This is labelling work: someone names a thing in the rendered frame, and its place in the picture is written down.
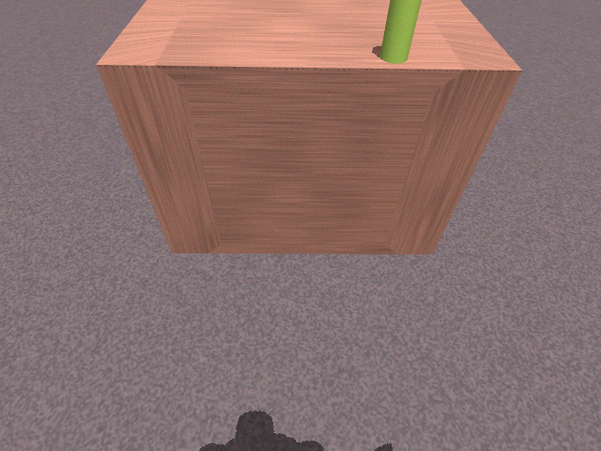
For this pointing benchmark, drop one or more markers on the bottle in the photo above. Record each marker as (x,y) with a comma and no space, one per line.
(399,29)

